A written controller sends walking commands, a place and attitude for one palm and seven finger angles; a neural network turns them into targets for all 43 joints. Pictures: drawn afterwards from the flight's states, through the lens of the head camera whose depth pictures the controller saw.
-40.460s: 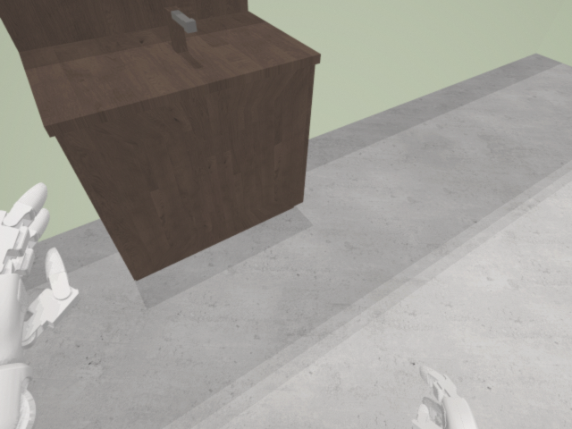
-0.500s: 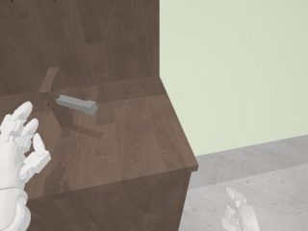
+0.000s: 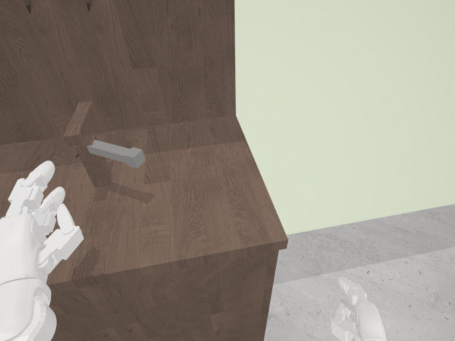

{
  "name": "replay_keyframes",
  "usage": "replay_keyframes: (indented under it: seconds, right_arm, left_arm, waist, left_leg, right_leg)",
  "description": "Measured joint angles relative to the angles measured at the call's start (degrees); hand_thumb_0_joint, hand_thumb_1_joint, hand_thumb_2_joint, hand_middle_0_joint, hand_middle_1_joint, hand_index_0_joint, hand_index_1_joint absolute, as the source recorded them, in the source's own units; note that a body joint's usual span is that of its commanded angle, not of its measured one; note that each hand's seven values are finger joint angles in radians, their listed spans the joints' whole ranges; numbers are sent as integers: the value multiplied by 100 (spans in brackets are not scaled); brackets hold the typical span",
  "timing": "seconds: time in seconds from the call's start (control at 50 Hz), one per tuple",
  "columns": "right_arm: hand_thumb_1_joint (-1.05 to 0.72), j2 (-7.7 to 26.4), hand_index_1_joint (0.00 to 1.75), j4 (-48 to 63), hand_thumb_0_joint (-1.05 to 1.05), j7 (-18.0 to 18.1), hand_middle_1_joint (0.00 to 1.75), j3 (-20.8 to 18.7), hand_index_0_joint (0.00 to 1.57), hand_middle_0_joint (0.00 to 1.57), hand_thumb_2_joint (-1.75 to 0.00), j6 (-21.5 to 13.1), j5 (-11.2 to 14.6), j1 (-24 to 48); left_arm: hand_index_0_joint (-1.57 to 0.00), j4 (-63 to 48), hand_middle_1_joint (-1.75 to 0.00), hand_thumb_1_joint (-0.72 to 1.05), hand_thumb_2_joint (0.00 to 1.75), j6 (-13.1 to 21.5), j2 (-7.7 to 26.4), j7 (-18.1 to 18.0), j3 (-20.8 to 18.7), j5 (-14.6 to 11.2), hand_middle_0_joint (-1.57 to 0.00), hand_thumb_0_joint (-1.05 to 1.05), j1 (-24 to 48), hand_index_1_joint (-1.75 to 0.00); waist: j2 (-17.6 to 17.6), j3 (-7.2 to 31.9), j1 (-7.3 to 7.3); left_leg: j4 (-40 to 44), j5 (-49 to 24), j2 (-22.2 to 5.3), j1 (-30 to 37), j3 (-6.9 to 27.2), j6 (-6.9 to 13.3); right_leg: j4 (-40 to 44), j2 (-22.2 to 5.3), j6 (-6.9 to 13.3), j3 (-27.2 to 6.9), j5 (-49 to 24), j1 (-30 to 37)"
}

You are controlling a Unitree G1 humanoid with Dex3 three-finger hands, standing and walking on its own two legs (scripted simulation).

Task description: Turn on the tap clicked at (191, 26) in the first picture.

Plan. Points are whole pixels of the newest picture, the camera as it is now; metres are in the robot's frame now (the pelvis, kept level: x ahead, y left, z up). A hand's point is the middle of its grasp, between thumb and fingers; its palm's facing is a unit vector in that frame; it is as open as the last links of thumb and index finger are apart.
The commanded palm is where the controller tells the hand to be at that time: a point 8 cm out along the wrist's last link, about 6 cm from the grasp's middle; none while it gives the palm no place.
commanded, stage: turn the palm inward beside the body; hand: left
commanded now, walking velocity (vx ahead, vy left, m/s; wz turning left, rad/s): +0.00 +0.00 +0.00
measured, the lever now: (134, 157) +0.40 +0.26 +0.14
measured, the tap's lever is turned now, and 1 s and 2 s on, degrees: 57 57 57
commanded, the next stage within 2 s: reach beside the lever's end, fingers flat in 0.44 s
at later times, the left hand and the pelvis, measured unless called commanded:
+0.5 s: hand (93, 225) +0.20 +0.22 +0.18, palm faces +0.51 -0.85 -0.14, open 7.4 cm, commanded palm +0.14 +0.26 +0.19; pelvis +0.02 -0.01 +0.00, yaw +0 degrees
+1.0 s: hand (84, 220) +0.21 +0.24 +0.17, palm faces +0.53 -0.84 -0.12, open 7.4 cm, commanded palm +0.17 +0.28 +0.17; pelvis +0.01 +0.00 +0.00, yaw +0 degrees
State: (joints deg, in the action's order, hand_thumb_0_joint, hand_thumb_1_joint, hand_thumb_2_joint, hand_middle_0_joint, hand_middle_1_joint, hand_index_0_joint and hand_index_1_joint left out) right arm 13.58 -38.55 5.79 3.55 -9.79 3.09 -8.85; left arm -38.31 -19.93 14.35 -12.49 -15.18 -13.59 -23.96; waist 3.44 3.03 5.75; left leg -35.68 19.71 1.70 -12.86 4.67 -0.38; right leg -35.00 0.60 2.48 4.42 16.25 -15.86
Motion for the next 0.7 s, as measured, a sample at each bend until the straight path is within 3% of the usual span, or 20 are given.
replay_keyframes:
  seconds: [0.16,0.7]
  right_arm:
    - [-90,44,30,-25,2,1,30,-21,21,20,-90,-1,15,52]
    - [-90,15,30,-49,2,23,30,-62,21,20,-90,21,6,17]
  left_arm:
    - [-20,20,-30,90,90,-192,-51,-60,31,-35,-20,2,52,-30]
    - [-20,326,-30,90,90,-74,-41,19,-87,-61,-20,2,175,-30]
  waist:
    - [55,-3,-8]
    - [62,-3,15]
  left_leg:
    - [38,14,-57,45,57,-50]
    - [162,37,-86,137,84,-77]
  right_leg:
    - [60,56,55,58,14,64]
    - [145,80,83,84,65,145]
